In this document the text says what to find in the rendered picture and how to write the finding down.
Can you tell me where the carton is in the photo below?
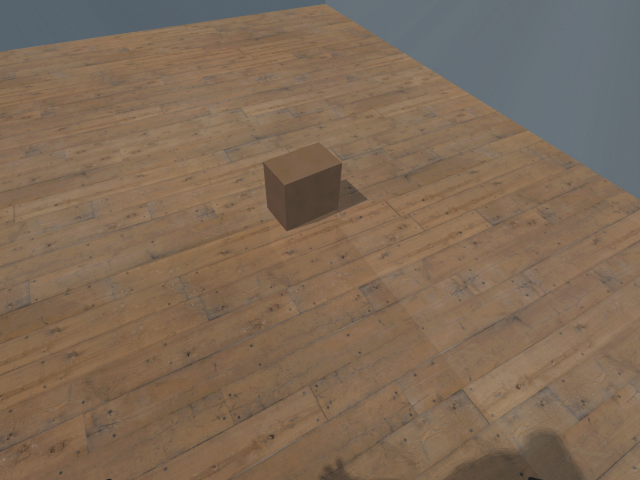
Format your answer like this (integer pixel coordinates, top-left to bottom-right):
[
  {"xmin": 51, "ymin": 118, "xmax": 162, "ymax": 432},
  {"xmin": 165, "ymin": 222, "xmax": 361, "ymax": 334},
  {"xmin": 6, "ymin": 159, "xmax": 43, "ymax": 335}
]
[{"xmin": 263, "ymin": 142, "xmax": 342, "ymax": 231}]

